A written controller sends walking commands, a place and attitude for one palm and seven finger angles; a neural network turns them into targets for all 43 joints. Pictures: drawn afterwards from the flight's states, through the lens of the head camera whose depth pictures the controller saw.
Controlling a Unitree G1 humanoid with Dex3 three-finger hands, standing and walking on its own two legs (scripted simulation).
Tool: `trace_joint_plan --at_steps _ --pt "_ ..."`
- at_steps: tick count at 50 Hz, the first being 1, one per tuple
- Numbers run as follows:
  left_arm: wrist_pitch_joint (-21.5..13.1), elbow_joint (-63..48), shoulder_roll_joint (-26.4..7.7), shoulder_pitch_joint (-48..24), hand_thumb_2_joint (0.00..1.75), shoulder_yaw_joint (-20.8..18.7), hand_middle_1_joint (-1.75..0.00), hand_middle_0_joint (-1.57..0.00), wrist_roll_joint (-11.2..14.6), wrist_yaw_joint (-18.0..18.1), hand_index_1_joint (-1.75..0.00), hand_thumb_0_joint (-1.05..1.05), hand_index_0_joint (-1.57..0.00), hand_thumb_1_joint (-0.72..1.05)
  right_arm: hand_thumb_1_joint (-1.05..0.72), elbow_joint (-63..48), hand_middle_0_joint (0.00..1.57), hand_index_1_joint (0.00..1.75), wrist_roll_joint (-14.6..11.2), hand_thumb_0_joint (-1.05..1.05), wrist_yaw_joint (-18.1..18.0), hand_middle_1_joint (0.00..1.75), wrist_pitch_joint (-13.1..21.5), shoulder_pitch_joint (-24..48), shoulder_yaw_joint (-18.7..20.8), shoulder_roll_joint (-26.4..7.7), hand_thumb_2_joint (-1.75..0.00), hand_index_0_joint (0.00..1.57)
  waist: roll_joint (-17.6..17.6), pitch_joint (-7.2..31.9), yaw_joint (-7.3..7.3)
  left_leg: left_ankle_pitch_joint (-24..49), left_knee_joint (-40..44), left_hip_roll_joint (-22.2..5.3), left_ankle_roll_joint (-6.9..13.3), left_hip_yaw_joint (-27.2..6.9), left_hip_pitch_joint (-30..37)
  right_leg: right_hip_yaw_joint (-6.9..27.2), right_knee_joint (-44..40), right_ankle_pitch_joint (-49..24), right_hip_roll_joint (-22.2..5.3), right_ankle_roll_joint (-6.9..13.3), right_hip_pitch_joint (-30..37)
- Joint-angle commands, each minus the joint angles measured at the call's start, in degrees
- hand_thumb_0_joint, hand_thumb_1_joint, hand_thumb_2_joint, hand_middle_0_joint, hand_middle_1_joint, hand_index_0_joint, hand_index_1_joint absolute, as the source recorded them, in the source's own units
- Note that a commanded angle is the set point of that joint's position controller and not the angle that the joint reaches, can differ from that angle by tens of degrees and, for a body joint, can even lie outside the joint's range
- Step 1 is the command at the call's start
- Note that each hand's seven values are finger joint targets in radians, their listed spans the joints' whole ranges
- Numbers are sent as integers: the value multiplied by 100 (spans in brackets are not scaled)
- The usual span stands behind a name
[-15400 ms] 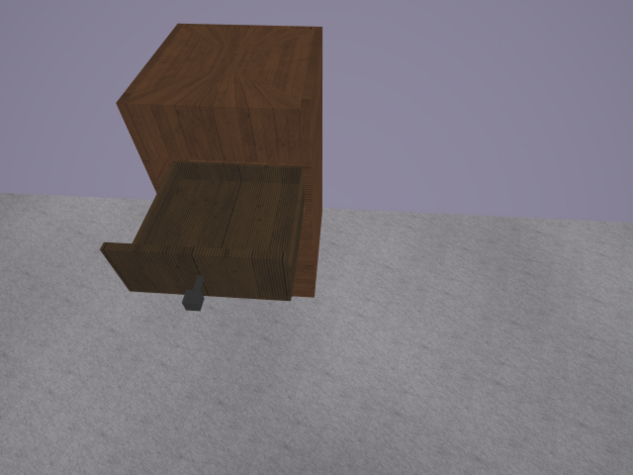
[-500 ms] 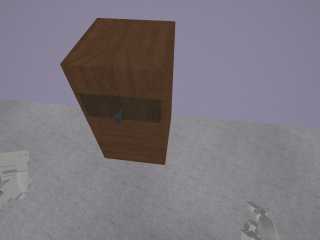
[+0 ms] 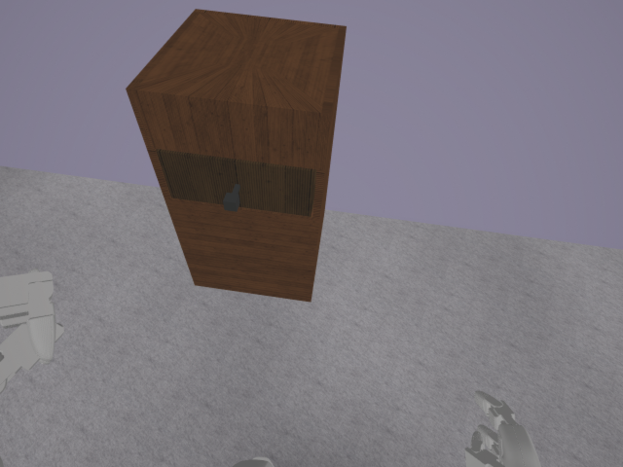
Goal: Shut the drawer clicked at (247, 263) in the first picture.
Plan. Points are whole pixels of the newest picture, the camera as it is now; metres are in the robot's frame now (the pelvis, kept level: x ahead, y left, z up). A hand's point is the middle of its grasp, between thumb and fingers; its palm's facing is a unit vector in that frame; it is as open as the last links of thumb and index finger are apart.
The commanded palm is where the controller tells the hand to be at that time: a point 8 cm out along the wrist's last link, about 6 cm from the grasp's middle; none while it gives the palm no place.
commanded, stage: step back with the hand held close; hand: left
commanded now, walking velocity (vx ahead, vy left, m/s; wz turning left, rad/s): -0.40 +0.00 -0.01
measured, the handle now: (233, 196) +0.74 +0.21 -0.21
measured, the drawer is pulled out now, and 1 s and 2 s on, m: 0.00 0.00 0.00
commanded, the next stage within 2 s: stop stepping back and stand still in 0.60 s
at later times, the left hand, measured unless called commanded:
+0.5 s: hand out of the picture +0.11 +0.23 +0.20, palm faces +0.33 -0.81 -0.49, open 3.2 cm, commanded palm +0.06 +0.27 +0.19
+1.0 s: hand out of the picture -0.01 +0.22 +0.19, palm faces +0.31 -0.84 -0.45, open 3.2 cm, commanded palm -0.05 +0.26 +0.19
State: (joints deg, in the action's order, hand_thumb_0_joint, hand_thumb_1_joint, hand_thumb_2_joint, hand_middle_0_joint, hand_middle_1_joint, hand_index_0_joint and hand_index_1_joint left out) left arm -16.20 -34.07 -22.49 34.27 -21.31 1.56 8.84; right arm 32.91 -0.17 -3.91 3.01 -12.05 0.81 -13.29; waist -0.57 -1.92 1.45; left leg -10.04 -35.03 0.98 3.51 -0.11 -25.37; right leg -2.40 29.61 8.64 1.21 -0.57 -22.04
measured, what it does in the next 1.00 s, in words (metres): walks backwards: right foot, then left foot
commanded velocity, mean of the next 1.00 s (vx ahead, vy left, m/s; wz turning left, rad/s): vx -0.17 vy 0.01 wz -0.01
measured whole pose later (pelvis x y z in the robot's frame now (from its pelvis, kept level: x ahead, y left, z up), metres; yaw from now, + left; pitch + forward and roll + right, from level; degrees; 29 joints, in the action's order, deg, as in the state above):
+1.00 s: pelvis -0.20 -0.01 +0.01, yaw -3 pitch +2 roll -1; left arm -10.5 -36.1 -24.9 39.3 -22.7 4.5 7.7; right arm 37.5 -0.5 -2.9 2.1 -14.8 -0.7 -10.6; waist 0.9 5.2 0.3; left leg -15.4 -47.7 -0.3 -0.6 1.2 -30.2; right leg -1.9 26.0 20.7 0.3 0.7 -7.6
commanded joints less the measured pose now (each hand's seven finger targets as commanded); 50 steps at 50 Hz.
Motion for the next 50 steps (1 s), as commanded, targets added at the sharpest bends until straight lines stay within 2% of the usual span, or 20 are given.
trace_joint_plan --at_steps 1,4,8,13,17,20,22,24,26,27,29,30,34,40,42,44,45,46,47,50 --pt "-445 -1140 -1069 54 90 -1039 -160 -140 -119 113 -160 0 -140 90 -90 -1026 20 30 8 0 -95 30 407 702 297 -786 -90 20 -1272 810 -122 -2999 2622 -1485 482 -1801 -2406 336 1548 236 330 -64 2690" --pt "-490 -1177 -1096 3 90 -1115 -160 -140 -150 67 -160 0 -140 90 -90 -999 20 30 59 0 -85 30 488 629 343 -794 -90 20 -880 666 -109 -2680 2321 -1524 611 -1741 -2418 528 1690 626 387 -33 2502" --pt "-595 -1118 -1010 389 90 -1000 -160 -140 76 -50 -160 0 -140 90 -90 -684 20 30 118 0 -30 30 589 540 311 -804 -90 20 -525 912 -57 -578 1623 -1223 450 -1393 -671 517 491 346 268 47 1534" --pt "-687 -1515 -1155 334 90 -927 -160 -140 200 -61 -160 0 -140 90 -90 -504 20 30 103 0 70 30 535 450 326 -713 -90 20 -510 2234 -37 2864 552 -936 148 -541 1940 568 -57 -1016 -31 -188 680" --pt "-584 -1534 -1414 689 90 -1230 -160 -140 314 -58 -160 0 -140 90 -90 -843 20 30 -38 0 45 30 349 748 286 -635 -90 20 55 1929 -31 980 293 -542 -61 -265 1265 888 -426 -1281 -507 -64 575" --pt "-516 -1282 -1492 364 90 -1242 -160 -140 345 50 -160 0 -140 90 -90 -717 20 30 -68 0 1 30 252 764 348 -581 -90 20 648 1056 11 -885 -1377 84 -396 -223 1060 2008 -1695 334 -1684 720 -864" --pt "-361 -798 -1261 224 90 -1054 -160 -140 248 84 -160 0 -140 90 -90 -619 20 30 -14 0 -17 30 144 853 352 -465 -90 20 717 497 -18 -1179 -2122 -32 -397 -493 593 1897 -1728 188 -1880 1060 -1040" --pt "-309 -433 -1097 -1 90 -893 -160 -140 171 54 -160 0 -140 90 -90 -651 20 30 26 0 -60 30 91 884 223 -361 -90 20 624 -2 19 -936 -662 -207 -351 -504 357 1294 -1204 -803 -1336 791 -575" --pt "-386 -441 -984 -316 90 -647 -160 -140 110 13 -160 0 -140 90 -90 -546 20 30 0 0 -143 30 159 890 198 -576 -90 20 -227 -146 87 1031 1430 -466 -222 -620 671 611 -164 -886 -432 240 -231" --pt "-414 -524 -981 -355 90 -593 -160 -140 102 -9 -160 0 -140 90 -90 -557 20 30 10 0 -143 30 206 821 247 -687 -90 20 -880 163 12 2242 1712 -1203 10 -1272 508 357 620 -331 -1 84 159" --pt "-474 -606 -990 -326 90 -495 -160 -140 127 -58 -160 0 -140 90 -90 -515 20 30 22 0 -12 30 379 316 341 -599 -90 20 -645 915 -23 3441 1517 -1677 329 -1307 1452 632 1494 1511 119 85 -178" --pt "-427 -773 -1047 -30 90 -604 -160 -140 200 -107 -160 0 -140 90 -90 -646 20 30 150 0 22 30 482 526 306 -631 -90 20 -1179 1292 -208 3165 1643 -1891 429 -1715 1219 669 2048 1983 149 38 -136" --pt "-351 -2007 -1054 -220 90 -524 -160 -140 160 -80 -160 0 -140 90 -90 -679 20 30 128 0 127 30 661 434 299 -750 -90 20 -925 1626 -145 1949 1701 -1875 635 -1334 1144 636 2560 1869 138 -25 128" --pt "147 -1908 -1180 876 90 -1043 -160 -140 278 47 -160 0 -140 90 -90 -904 20 30 89 0 114 30 497 539 147 -512 -90 20 -1613 1235 -125 -2564 2637 -1042 -80 -800 285 -410 358 2203 404 117 1435" --pt "282 -1509 -1068 933 90 -939 -160 -140 272 23 -160 0 -140 90 -90 -857 20 30 72 0 79 30 360 572 105 -433 -90 20 -1104 959 -82 -2429 1966 -427 -525 -99 100 -428 -1064 2120 225 328 1767" --pt "291 -1323 -1220 643 90 -1011 -160 -140 368 16 -160 0 -140 90 -90 -666 20 30 51 0 45 30 213 470 175 -422 -90 20 841 736 11 -1037 -1368 -58 -561 108 1075 1517 -2333 2743 -1525 1050 -545" --pt "289 -1339 -1197 393 90 -1049 -160 -140 445 85 -160 0 -140 90 -90 -572 20 30 96 0 41 30 203 467 132 -463 -90 20 930 638 -13 -615 -1980 -180 -479 -67 738 1741 -2398 2045 -2078 1323 -601" --pt "209 -1575 -1501 108 90 -1261 -160 -140 428 131 -160 0 -140 90 -90 -514 20 30 150 0 76 30 203 408 108 -470 -90 20 672 886 -14 -362 -2150 -294 -444 45 265 1212 -2005 749 -2077 1314 177" --pt "324 -797 -1094 216 90 -955 -160 -140 384 74 -160 0 -140 90 -90 -443 20 30 -71 0 42 30 230 276 158 -350 -90 20 1347 1021 -7 -666 -2078 -203 -425 -150 -213 1258 -1787 1337 -1843 1122 692" --pt "417 -440 -716 -113 90 -427 -160 -140 231 44 -160 0 -140 90 -90 -581 20 30 -121 0 -83 30 335 757 157 -488 -90 20 915 -163 12 -854 -538 -456 -233 15 371 814 -1669 1899 -1606 746 -124"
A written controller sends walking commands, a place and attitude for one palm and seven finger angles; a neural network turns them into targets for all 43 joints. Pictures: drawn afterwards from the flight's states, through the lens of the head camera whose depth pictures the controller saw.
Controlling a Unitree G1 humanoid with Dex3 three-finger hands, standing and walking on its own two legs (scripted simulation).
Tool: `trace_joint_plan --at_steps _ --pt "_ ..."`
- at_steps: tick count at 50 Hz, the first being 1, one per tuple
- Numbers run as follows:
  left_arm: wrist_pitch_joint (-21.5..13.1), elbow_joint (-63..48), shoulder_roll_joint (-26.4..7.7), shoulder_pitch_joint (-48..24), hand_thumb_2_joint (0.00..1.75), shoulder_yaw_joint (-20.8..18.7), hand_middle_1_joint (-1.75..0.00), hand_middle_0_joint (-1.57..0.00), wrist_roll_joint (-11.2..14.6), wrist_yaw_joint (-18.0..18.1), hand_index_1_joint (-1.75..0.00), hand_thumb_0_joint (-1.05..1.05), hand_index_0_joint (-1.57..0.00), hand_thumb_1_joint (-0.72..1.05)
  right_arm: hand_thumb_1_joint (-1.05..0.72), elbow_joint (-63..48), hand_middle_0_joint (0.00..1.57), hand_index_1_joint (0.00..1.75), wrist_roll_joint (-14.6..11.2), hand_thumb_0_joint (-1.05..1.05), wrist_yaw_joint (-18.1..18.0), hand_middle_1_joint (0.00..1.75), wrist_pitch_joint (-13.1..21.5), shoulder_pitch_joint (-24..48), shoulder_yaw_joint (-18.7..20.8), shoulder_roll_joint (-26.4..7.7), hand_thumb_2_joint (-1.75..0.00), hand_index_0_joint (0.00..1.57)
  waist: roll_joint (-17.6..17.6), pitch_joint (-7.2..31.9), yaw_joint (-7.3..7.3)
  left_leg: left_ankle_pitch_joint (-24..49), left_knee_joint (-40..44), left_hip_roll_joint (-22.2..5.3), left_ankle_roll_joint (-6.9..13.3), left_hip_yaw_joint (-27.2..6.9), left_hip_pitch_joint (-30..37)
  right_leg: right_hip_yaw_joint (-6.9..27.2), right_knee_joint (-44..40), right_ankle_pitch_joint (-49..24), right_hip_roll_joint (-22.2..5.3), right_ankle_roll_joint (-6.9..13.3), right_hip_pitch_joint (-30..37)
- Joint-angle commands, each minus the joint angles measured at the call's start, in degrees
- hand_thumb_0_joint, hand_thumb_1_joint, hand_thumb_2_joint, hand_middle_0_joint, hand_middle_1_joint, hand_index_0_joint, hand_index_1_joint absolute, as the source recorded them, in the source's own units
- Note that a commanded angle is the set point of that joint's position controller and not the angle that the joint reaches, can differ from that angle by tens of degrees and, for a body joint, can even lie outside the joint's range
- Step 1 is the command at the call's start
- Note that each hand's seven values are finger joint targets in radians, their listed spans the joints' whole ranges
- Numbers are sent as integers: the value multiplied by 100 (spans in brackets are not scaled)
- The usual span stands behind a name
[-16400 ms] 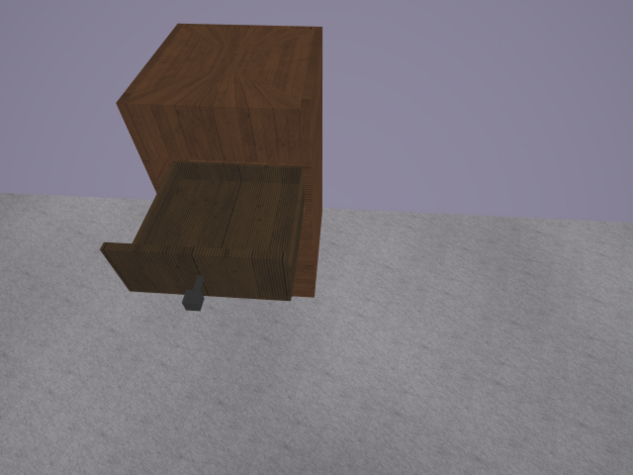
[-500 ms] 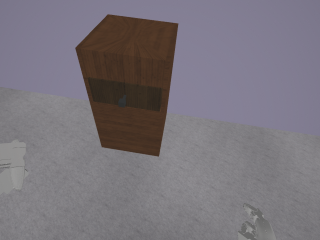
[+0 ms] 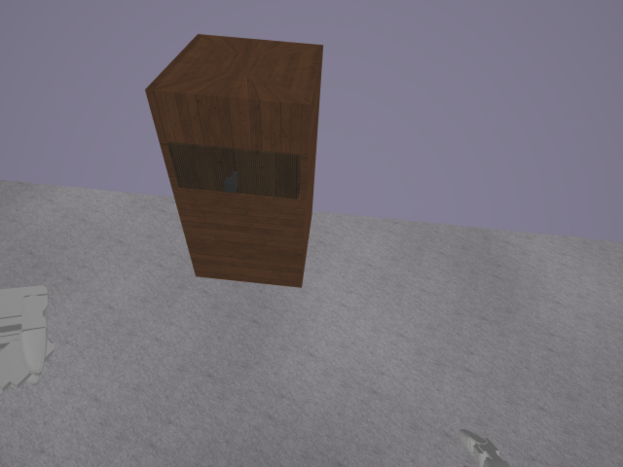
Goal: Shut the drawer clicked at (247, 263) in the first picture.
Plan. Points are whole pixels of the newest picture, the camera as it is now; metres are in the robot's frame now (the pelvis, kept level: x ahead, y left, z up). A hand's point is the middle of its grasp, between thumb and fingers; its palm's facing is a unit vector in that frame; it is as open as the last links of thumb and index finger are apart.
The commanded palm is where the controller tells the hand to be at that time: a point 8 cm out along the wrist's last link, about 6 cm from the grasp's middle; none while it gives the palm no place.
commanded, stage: stop stepping back and stand still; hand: left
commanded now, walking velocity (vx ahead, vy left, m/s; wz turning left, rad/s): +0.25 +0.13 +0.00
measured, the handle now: (232, 180) +0.92 +0.28 -0.22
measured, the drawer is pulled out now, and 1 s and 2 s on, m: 0.00 0.00 0.00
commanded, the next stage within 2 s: let the arm hang, fingers relaxed in 0.42 s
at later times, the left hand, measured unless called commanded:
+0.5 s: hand (23, 374) +0.16 +0.26 +0.16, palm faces +0.40 -0.80 -0.44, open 3.2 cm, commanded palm none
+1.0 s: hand out of the picture -0.05 +0.21 -0.16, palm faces +0.06 -0.97 -0.25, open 4.3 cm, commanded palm none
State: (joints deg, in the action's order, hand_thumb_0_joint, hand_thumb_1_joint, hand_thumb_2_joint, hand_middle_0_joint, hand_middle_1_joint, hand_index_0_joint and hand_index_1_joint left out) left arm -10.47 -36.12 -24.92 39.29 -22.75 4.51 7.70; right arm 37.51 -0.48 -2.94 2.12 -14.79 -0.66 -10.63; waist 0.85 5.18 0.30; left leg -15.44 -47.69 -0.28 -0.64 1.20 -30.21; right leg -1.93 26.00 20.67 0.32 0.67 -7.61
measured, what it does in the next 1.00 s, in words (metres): steps on the spot: left foot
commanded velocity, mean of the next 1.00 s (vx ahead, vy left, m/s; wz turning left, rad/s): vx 0.02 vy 0.00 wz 0.00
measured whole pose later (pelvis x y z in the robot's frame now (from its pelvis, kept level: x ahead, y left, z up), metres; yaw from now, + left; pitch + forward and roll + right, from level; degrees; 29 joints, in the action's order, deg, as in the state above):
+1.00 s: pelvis -0.05 +0.00 +0.00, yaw +4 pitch -1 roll -1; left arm 1.7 57.2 -13.1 17.3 -0.6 -0.7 1.0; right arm 58.5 1.0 -0.9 -2.0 -15.3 0.5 -11.0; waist -0.9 -4.3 0.4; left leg -10.5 -27.6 0.3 0.9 -0.8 -15.8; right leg -1.5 25.9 14.3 1.2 0.9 -10.4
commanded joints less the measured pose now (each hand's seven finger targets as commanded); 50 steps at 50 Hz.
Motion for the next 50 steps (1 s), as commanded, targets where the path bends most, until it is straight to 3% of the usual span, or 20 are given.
trace_joint_plan --at_steps 1,4,6,8,10,13,16,17,19,22,25,26,28,31,34,35,36,39,42,50 --pt "-188 -99 -439 -682 90 -217 -160 -140 -154 179 -160 0 -140 90 -90 -955 20 30 -65 0 -243 30 485 971 260 -753 -90 20 506 -999 122 -261 1377 -242 243 132 1135 593 -1124 707 -1334 546 -1534" --pt "-340 -407 -418 -1016 90 -96 -160 -140 -247 198 -160 0 -140 90 -90 -936 20 30 -11 0 -310 30 658 725 277 -935 -90 20 -634 -838 78 -63 2547 -481 534 -343 1679 267 74 -504 -684 149 -1147" --pt "-411 -910 -783 -1090 90 -410 -160 -140 -279 225 -160 0 -140 90 -90 -1089 20 30 -43 0 -315 30 703 608 297 -1003 -90 20 -710 -340 28 1544 2282 -1025 800 -1096 2133 3 781 -1309 -260 -133 -1137" --pt "-501 -1508 -890 -1027 90 -485 -160 -140 -267 188 -160 0 -140 90 -90 -1023 20 30 55 0 -261 30 772 560 209 -801 -90 20 -1249 -42 85 2098 2669 -1155 789 -1564 2384 -198 1306 -109 -83 -142 -1345" --pt "-484 -1641 -853 -740 90 -510 -160 -140 -256 196 -160 0 -140 90 -90 -1046 20 30 30 0 -193 30 873 637 244 -875 -90 20 -1106 -6 10 1852 2657 -1204 756 -1330 2068 -138 979 315 -59 -115 -952" --pt "-478 -1170 -695 -13 90 -634 -160 -140 -224 222 -160 0 -140 90 -90 -1060 20 30 -19 0 -99 30 839 680 238 -821 -90 20 -884 40 -20 714 2297 -734 438 -464 1114 50 -94 -692 -272 -21 99" --pt "-485 -539 -608 181 90 -675 -160 -140 -87 197 -160 0 -140 90 -90 -1073 20 30 -62 0 -29 30 607 605 320 -698 -90 20 633 -212 105 -272 916 -130 114 -14 555 1741 -1069 -295 -1319 542 -247" --pt "-469 -425 -610 4 90 -670 -160 -140 -70 207 -160 0 -140 90 -90 -1036 20 30 -80 0 -43 30 546 629 327 -707 -90 20 815 -373 119 -309 518 -115 87 -10 448 1892 -1245 -396 -1563 689 -374" --pt "-456 -177 -522 -195 90 -585 -160 -140 -107 202 -160 0 -140 90 -90 -1008 20 30 -79 0 -65 30 493 664 283 -681 -90 20 857 -486 141 -259 882 -209 130 -71 667 1382 -1055 -991 -1469 658 -497" --pt "-439 -39 -369 -424 90 -346 -160 -140 -173 183 -160 0 -140 90 -90 -996 20 30 -67 0 -157 30 511 739 238 -752 -90 20 90 -502 127 845 2322 -398 279 -272 1753 443 -353 -1219 -665 101 -812" --pt "-473 -580 -515 -876 90 -260 -160 -140 -227 144 -160 0 -140 90 -90 -1083 20 30 3 0 -241 30 579 843 221 -816 -90 20 -613 -226 52 1875 2606 -830 490 -884 2023 127 184 -1534 -245 -162 -645" --pt "474 4077 477 -1393 90 1652 -160 -140 -789 -635 -160 0 -140 90 -90 310 20 30 107 0 344 30 756 840 574 -1778 -90 20 -797 -594 198 3459 1884 -845 634 -1168 1445 -70 1334 -2150 -477 -157 -1296" --pt "1076 4248 883 -1282 90 1648 -151 -132 -660 -686 -151 0 -132 90 -90 180 20 30 93 0 326 30 261 415 447 -1184 -90 20 -779 -153 107 3945 2071 -1064 780 -1044 1839 87 1513 217 -295 -205 -1388" --pt "1036 5083 822 -1788 90 1792 -138 -120 -636 -687 -138 0 -120 90 -90 175 20 30 236 0 277 30 163 331 332 -1126 -90 20 134 313 53 3732 2158 -1269 1058 -1528 2033 293 1572 746 -201 -118 -1232" --pt "995 6293 368 -1746 90 1778 -125 -108 -678 -672 -125 0 -108 90 -90 321 20 30 148 0 240 30 34 606 299 -923 -90 20 947 534 -163 1635 1584 -280 427 -602 1322 876 75 -2083 -670 44 177" --pt "998 6593 175 -1895 90 1811 -121 -104 -655 -665 -121 0 -104 90 -90 377 20 30 123 0 272 30 -35 517 285 -834 -90 20 785 299 -61 513 1589 -27 280 -464 1220 1222 -173 -2212 -1103 258 -41" --pt "1034 6908 223 -2210 90 1916 -117 -100 -610 -686 -117 0 -100 90 -90 539 20 30 131 0 288 30 -128 489 278 -754 -90 20 494 -125 87 -71 1667 28 219 -411 1496 1251 -403 -1100 -1194 431 -819" --pt "1045 7663 453 -2534 90 2040 -104 -88 -563 -661 -104 0 -88 90 -90 961 20 30 188 0 257 30 -221 409 222 -692 -90 20 -364 -687 137 710 2045 -170 259 -591 1775 912 -443 -527 -645 311 -1228" --pt "1024 8252 596 -2174 90 2004 -91 -76 -538 -624 -91 0 -76 90 -90 1235 20 30 199 0 201 30 -203 309 235 -677 -90 20 -1100 -403 -21 869 2389 -385 344 -799 1637 696 -373 -958 -470 201 -487" --pt "1004 9223 588 -2212 90 2113 -56 -44 -514 -634 -56 0 -44 90 -90 1863 20 30 130 0 150 30 -224 -109 269 -765 -90 20 -198 -565 15 508 2652 -483 342 -812 1883 619 -715 -616 -457 250 -517"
